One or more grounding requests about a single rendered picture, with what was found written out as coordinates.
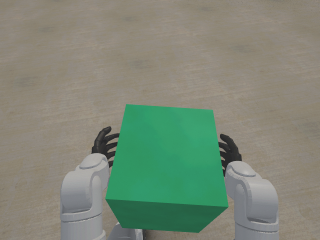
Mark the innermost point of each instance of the carton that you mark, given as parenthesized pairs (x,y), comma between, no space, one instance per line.
(167,171)

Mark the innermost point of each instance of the robot left hand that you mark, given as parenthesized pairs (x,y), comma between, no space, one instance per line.
(101,141)

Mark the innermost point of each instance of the robot right hand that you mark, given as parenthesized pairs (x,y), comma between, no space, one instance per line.
(232,151)

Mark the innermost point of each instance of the robot right forearm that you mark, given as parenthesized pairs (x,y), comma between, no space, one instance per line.
(256,204)

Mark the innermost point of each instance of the robot left forearm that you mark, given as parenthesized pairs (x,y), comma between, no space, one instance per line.
(81,199)

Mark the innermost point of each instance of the left robot thigh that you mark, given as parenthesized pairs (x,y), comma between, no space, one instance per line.
(119,233)

